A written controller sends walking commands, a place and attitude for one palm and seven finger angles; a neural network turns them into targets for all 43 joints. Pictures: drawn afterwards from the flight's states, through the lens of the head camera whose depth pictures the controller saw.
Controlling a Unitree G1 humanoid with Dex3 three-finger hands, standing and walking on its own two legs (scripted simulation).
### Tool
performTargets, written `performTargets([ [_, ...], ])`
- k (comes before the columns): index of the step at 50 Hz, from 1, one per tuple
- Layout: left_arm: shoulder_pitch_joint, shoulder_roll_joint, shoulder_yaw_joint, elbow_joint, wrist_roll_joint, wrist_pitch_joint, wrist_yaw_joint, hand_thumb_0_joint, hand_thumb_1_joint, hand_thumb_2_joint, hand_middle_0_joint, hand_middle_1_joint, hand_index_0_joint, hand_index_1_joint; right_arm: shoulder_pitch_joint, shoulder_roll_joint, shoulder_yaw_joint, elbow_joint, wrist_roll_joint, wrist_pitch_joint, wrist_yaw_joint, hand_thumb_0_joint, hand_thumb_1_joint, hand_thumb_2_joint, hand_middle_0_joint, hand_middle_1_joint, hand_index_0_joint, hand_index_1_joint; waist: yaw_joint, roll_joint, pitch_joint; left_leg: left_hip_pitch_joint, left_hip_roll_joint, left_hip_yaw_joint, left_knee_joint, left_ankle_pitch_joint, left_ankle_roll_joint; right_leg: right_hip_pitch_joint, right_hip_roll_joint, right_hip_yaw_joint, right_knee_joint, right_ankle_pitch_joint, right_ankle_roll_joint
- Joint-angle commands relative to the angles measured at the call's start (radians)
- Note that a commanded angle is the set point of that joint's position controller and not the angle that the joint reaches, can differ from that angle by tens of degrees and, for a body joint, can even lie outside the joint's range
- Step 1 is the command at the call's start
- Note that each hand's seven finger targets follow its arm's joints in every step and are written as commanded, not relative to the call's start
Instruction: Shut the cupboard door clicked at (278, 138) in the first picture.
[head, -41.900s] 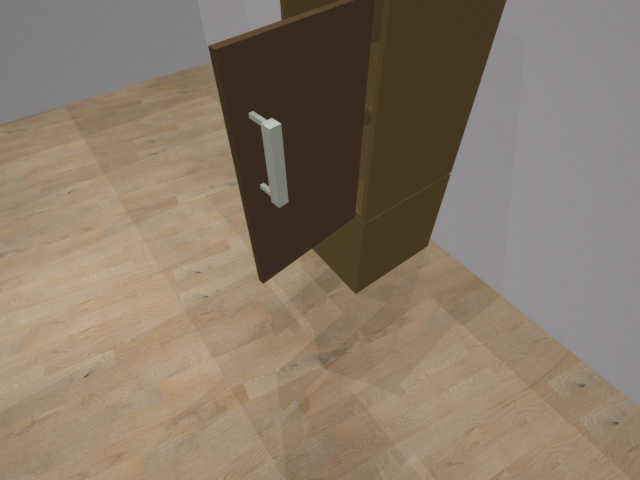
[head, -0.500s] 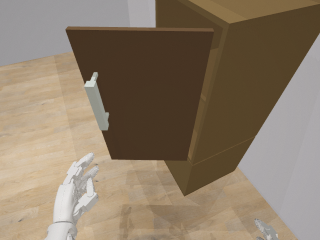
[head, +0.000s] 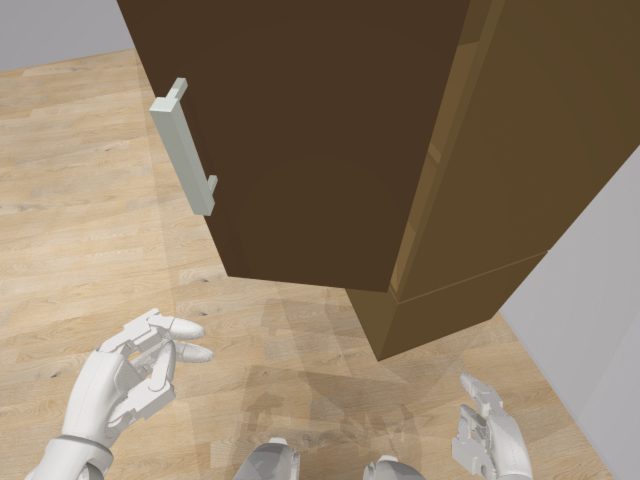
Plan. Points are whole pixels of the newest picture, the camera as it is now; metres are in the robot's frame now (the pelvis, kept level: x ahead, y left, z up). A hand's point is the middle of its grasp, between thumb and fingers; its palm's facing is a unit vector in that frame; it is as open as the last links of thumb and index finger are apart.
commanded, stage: raise the hand and make a fist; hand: left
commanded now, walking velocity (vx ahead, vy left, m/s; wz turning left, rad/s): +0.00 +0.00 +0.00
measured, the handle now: (192, 152) +0.49 +0.22 +0.12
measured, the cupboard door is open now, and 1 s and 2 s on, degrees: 63 63 63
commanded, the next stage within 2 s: bring the fist close to the handle in 1.16 s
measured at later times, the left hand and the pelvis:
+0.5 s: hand (127, 355) +0.22 +0.21 +0.10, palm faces -0.01 -1.00 -0.05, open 3.1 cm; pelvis +0.01 +0.03 +0.03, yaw -1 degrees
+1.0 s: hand (115, 327) +0.24 +0.22 +0.12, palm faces -0.02 -1.00 -0.06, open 3.1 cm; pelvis +0.01 +0.03 +0.04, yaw +0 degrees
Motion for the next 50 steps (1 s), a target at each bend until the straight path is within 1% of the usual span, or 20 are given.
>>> performTargets([
  [1, 0.069, 0.111, 0.125, -0.233, -0.037, -0.076, 0.071, 0.0, 0.9, 0.9, -0.897, -1.06, -0.897, -1.06, -0.03, -0.139, -0.081, -0.18, -0.001, -0.054, -0.015, 0.0, -0.9, -0.9, 0.2, 0.3, 0.2, 0.3, 0.0, -0.09, -0.219, 0.107, -0.014, -0.058, -0.163, 0.293, 0.01, 0.297, -0.065, 0.23, -0.24, 0.401, 0.12],
  [3, 0.069, 0.094, 0.095, -0.215, -0.032, -0.11, 0.074, 0.0, 0.9, 0.9, -0.933, -1.1, -0.933, -1.1, -0.022, -0.149, -0.085, -0.168, 0.0, -0.063, -0.016, 0.0, -0.9, -0.9, 0.2, 0.3, 0.2, 0.3, -0.021, -0.09, -0.177, 0.117, -0.013, -0.054, -0.172, 0.264, 0.01, 0.245, -0.062, 0.22, -0.251, 0.348, 0.12],
  [7, 0.081, 0.093, 0.072, -0.194, -0.027, -0.147, 0.059, 0.0, 0.9, 0.9, -1.007, -1.18, -1.007, -1.18, -0.007, -0.168, -0.092, -0.165, 0.0, -0.079, -0.014, 0.0, -0.9, -0.9, 0.2, 0.3, 0.2, 0.3, -0.023, -0.078, -0.183, 0.143, -0.017, -0.05, -0.194, 0.25, 0.013, 0.226, -0.053, 0.202, -0.258, 0.274, 0.102],
  [11, 0.045, 0.122, 0.072, -0.256, -0.022, -0.155, 0.077, 0.0, 0.9, 0.9, -1.08, -1.26, -1.08, -1.26, -0.002, -0.181, -0.091, -0.169, 0.001, -0.089, -0.014, 0.0, -0.9, -0.9, 0.2, 0.3, 0.2, 0.3, -0.018, 0.005, -0.19, 0.217, -0.016, -0.049, -0.237, 0.276, 0.017, 0.219, -0.032, 0.157, -0.254, 0.25, 0.07],
  [14, 0.046, 0.127, 0.075, -0.289, -0.012, -0.152, 0.112, 0.0, 0.9, 0.9, -1.135, -1.32, -1.135, -1.32, 0.004, -0.18, -0.09, -0.168, 0.0, -0.092, -0.012, 0.0, -0.9, -0.9, 0.2, 0.3, 0.2, 0.3, -0.017, 0.025, -0.2, 0.274, -0.011, -0.055, -0.271, 0.303, 0.014, 0.212, -0.016, 0.112, -0.243, 0.271, 0.058],
  [16, 0.035, 0.11, 0.059, -0.277, -0.002, -0.136, 0.128, 0.0, 0.9, 0.9, -1.172, -1.36, -1.172, -1.36, 0.005, -0.182, -0.086, -0.17, 0.0, -0.084, -0.011, 0.0, -0.9, -0.9, 0.2, 0.3, 0.2, 0.3, -0.025, 0.007, -0.163, 0.286, -0.005, -0.064, -0.291, 0.301, 0.012, 0.205, -0.009, 0.096, -0.249, 0.268, 0.054],
  [23, -0.023, 0.115, 0.044, -0.259, 0.01, -0.065, 0.124, 0.0, 0.9, 0.9, -1.3, -1.5, -1.3, -1.5, 0.008, -0.189, -0.069, -0.185, 0.005, -0.07, -0.006, 0.0, -0.9, -0.9, 0.2, 0.3, 0.2, 0.3, -0.034, 0.017, -0.117, 0.326, 0.002, -0.076, -0.341, 0.28, 0.006, 0.226, -0.004, 0.083, -0.29, 0.26, 0.051],
  [25, -0.067, 0.134, 0.057, -0.259, 0.012, -0.046, 0.12, 0.0, 0.9, 0.9, -1.3, -1.5, -1.3, -1.5, 0.006, -0.194, -0.062, -0.184, 0.006, -0.069, -0.007, 0.0, -0.9, -0.9, 0.2, 0.3, 0.2, 0.3, -0.033, 0.028, -0.1, 0.344, 0.005, -0.087, -0.355, 0.282, 0.003, 0.233, 0.0, 0.081, -0.298, 0.26, 0.046],
  [28, -0.094, 0.132, 0.056, -0.279, 0.009, -0.032, 0.115, 0.0, 0.9, 0.9, -1.3, -1.5, -1.3, -1.5, 0.005, -0.189, -0.056, -0.183, 0.007, -0.077, -0.007, 0.0, -0.9, -0.9, 0.2, 0.3, 0.2, 0.3, -0.033, 0.045, -0.123, 0.384, 0.009, -0.092, -0.373, 0.285, -0.002, 0.242, -0.001, 0.075, -0.311, 0.26, 0.049],
  [30, -0.118, 0.153, 0.076, -0.265, 0.008, -0.016, 0.114, 0.0, 0.9, 0.9, -1.3, -1.5, -1.3, -1.5, 0.003, -0.193, -0.051, -0.174, 0.006, -0.079, -0.007, 0.0, -0.9, -0.9, 0.2, 0.3, 0.2, 0.3, -0.032, 0.028, -0.109, 0.388, 0.007, -0.096, -0.38, 0.297, -0.001, 0.256, 0.001, 0.077, -0.32, 0.276, 0.047],
  [31, -0.125, 0.135, 0.064, -0.27, 0.006, -0.013, 0.111, 0.0, 0.9, 0.9, -1.3, -1.5, -1.3, -1.5, 0.004, -0.189, -0.051, -0.173, 0.009, -0.082, -0.007, 0.0, -0.9, -0.9, 0.2, 0.3, 0.2, 0.3, -0.035, 0.027, -0.113, 0.398, 0.008, -0.091, -0.385, 0.304, -0.002, 0.265, -0.002, 0.075, -0.326, 0.282, 0.048],
  [35, -0.17, 0.16, 0.085, -0.245, 0.004, 0.013, 0.102, 0.0, 0.9, 0.9, -1.3, -1.5, -1.3, -1.5, -0.003, -0.195, -0.045, -0.159, 0.01, -0.089, -0.01, 0.0, -0.9, -0.9, 0.2, 0.3, 0.2, 0.3, -0.035, 0.019, -0.089, 0.408, 0.009, -0.096, -0.405, 0.295, -0.004, 0.277, -0.002, 0.075, -0.347, 0.276, 0.048],
  [39, -0.175, 0.149, 0.087, -0.242, 0.0, 0.03, 0.097, 0.0, 0.9, 0.9, -1.3, -1.5, -1.3, -1.5, -0.01, -0.193, -0.045, -0.15, 0.014, -0.104, -0.01, 0.0, -0.9, -0.9, 0.2, 0.3, 0.2, 0.3, -0.025, 0.041, -0.108, 0.437, 0.007, -0.094, -0.428, 0.308, -0.008, 0.302, -0.009, 0.072, -0.364, 0.279, 0.05],
  [40, -0.163, 0.16, 0.099, -0.217, -0.002, 0.04, 0.097, 0.0, 0.9, 0.9, -1.3, -1.5, -1.3, -1.5, -0.012, -0.197, -0.045, -0.148, 0.011, -0.104, -0.01, 0.0, -0.9, -0.9, 0.2, 0.3, 0.2, 0.3, -0.024, 0.01, -0.094, 0.425, 0.006, -0.094, -0.427, 0.311, -0.004, 0.31, -0.008, 0.074, -0.371, 0.287, 0.05],
  [41, -0.148, 0.136, 0.085, -0.214, -0.007, 0.042, 0.092, 0.0, 0.9, 0.9, -1.3, -1.5, -1.3, -1.5, -0.013, -0.194, -0.047, -0.146, 0.013, -0.107, -0.009, 0.0, -0.9, -0.9, 0.2, 0.3, 0.2, 0.3, -0.025, -0.007, -0.099, 0.425, 0.002, -0.085, -0.425, 0.327, -0.003, 0.322, -0.01, 0.075, -0.373, 0.305, 0.051],
  [43, -0.141, 0.138, 0.089, -0.218, -0.008, 0.039, 0.091, 0.0, 0.9, 0.9, -1.3, -1.5, -1.3, -1.5, -0.011, -0.197, -0.052, -0.143, 0.013, -0.112, -0.007, 0.0, -0.9, -0.9, 0.2, 0.3, 0.2, 0.3, -0.023, -0.01, -0.107, 0.431, 0.002, -0.08, -0.422, 0.347, -0.004, 0.325, -0.011, 0.074, -0.372, 0.321, 0.054],
  [44, -0.15, 0.14, 0.089, -0.234, -0.007, 0.034, 0.093, 0.0, 0.9, 0.9, -1.3, -1.5, -1.3, -1.5, -0.014, -0.197, -0.053, -0.141, 0.012, -0.115, -0.006, 0.0, -0.9, -0.9, 0.2, 0.3, 0.2, 0.3, -0.022, 0.016, -0.111, 0.436, 0.001, -0.078, -0.422, 0.35, -0.006, 0.323, -0.012, 0.074, -0.371, 0.319, 0.053],
  [45, -0.149, 0.162, 0.104, -0.228, -0.003, 0.032, 0.098, 0.0, 0.9, 0.9, -1.3, -1.5, -1.3, -1.5, -0.012, -0.2, -0.054, -0.136, 0.009, -0.115, -0.005, 0.0, -0.9, -0.9, 0.2, 0.3, 0.2, 0.3, -0.022, 0.005, -0.108, 0.429, -0.001, -0.074, -0.416, 0.356, -0.002, 0.334, -0.013, 0.082, -0.374, 0.328, 0.052],
  [49, -0.158, 0.152, 0.101, -0.247, 0.002, 0.003, 0.115, 0.0, 0.9, 0.9, -1.3, -1.5, -1.3, -1.5, -0.017, -0.196, -0.055, -0.132, 0.008, -0.121, -0.002, 0.0, -0.9, -0.9, 0.2, 0.3, 0.2, 0.3, -0.024, 0.031, -0.097, 0.431, 0.0, -0.071, -0.421, 0.327, -0.004, 0.311, -0.015, 0.079, -0.374, 0.294, 0.053],
  [50, -0.162, 0.172, 0.111, -0.244, 0.007, -0.001, 0.121, 0.0, 0.9, 0.9, -1.3, -1.5, -1.3, -1.5, -0.015, -0.2, -0.056, -0.129, 0.006, -0.119, -0.004, 0.0, -0.9, -0.9, 0.2, 0.3, 0.2, 0.3, -0.027, 0.008, -0.092, 0.42, 0.0, -0.069, -0.419, 0.319, 0.001, 0.319, -0.015, 0.085, -0.378, 0.29, 0.054],
])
